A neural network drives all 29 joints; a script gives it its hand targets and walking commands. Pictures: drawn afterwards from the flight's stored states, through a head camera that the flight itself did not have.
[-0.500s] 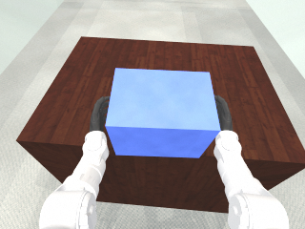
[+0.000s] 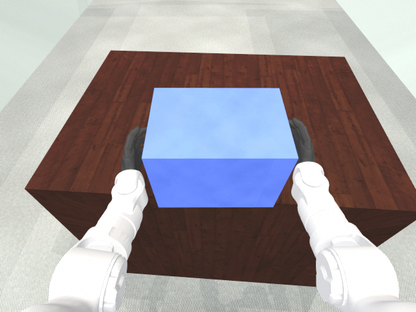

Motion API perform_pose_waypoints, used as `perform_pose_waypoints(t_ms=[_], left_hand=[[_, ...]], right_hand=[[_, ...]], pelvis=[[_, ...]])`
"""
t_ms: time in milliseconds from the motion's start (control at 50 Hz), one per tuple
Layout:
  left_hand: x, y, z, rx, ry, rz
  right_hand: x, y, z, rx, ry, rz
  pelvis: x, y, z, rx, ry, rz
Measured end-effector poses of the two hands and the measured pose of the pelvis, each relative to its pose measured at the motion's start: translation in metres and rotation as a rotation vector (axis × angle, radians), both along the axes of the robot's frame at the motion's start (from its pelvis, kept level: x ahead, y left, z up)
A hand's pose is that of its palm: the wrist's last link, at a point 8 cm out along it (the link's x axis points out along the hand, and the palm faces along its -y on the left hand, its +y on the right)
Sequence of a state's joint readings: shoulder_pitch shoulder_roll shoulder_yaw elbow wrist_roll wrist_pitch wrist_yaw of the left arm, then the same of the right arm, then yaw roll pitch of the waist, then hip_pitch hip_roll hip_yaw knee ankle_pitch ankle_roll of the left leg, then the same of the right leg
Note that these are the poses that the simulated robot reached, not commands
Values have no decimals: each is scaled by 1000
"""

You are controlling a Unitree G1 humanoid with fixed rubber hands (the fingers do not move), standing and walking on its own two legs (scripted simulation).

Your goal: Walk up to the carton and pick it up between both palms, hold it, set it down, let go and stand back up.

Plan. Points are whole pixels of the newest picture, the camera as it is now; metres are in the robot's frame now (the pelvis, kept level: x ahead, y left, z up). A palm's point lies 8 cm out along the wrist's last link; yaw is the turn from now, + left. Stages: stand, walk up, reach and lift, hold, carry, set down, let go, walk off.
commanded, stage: reach and lift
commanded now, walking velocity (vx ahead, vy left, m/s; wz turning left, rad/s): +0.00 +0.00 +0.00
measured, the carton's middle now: (216, 150) +0.44 -0.03 +0.06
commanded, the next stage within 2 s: hold in 1.92 s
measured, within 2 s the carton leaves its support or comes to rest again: neither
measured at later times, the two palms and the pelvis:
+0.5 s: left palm (103, 127) +0.40 +0.17 +0.18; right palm (310, 113) +0.40 -0.18 +0.19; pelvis +0.00 -0.01 +0.01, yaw +3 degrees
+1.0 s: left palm (92, 143) +0.36 +0.18 +0.18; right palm (308, 132) +0.37 -0.17 +0.18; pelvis +0.00 +0.00 +0.01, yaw +2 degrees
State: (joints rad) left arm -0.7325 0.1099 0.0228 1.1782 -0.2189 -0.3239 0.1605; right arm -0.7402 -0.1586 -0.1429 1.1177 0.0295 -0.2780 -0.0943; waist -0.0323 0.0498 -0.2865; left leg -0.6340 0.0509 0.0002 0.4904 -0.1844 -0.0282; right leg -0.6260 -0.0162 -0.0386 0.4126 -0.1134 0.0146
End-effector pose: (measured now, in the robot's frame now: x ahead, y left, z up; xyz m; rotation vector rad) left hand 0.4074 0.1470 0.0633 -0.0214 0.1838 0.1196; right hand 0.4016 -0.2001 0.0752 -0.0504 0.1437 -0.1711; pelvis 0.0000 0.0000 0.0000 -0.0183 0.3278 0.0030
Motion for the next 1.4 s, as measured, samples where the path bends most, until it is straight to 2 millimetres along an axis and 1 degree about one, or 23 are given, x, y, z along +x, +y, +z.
perform_pose_waypoints(t_ms=[80,180,260,440,500,540,620,720,800,880,980,1120,1280,1400], left_hand=[[0,1,8,-5,-5,6],[0,4,26,-10,-14,13],[-2,7,47,-10,-24,18],[-4,16,104,-11,-37,30],[-6,20,117,-3,-36,28],[-8,23,122,7,-34,26],[-15,29,122,24,-24,24],[-25,33,114,37,-7,26],[-33,33,109,45,2,26],[-39,32,109,51,6,29],[-42,30,115,60,14,35],[-44,31,127,58,22,50],[-42,35,138,50,15,61],[-41,36,142,48,10,60]], right_hand=[[2,1,8,15,-5,4],[4,3,27,45,-13,8],[4,7,48,68,-22,9],[1,17,105,81,-34,-2],[-1,22,119,75,-33,-7],[-4,25,124,71,-31,-10],[-11,30,123,66,-22,-12],[-21,35,111,70,-5,-9],[-28,35,102,75,2,-6],[-32,34,100,82,4,-2],[-33,32,105,92,10,4],[-31,33,117,99,14,14],[-27,37,130,94,6,19],[-28,39,134,91,0,15]], pelvis=[[1,0,-1,-4,-7,8],[2,-1,0,-5,-37,22],[2,-3,2,-3,-79,34],[1,-6,12,10,-248,46],[1,-6,14,13,-305,46],[1,-6,16,15,-338,46],[3,-4,16,17,-390,47],[3,-1,16,15,-428,48],[2,1,15,12,-435,47],[-1,2,15,10,-429,44],[-4,3,14,8,-415,35],[-5,2,15,10,-398,32],[-3,0,16,13,-403,44],[0,-1,16,13,-420,54]])
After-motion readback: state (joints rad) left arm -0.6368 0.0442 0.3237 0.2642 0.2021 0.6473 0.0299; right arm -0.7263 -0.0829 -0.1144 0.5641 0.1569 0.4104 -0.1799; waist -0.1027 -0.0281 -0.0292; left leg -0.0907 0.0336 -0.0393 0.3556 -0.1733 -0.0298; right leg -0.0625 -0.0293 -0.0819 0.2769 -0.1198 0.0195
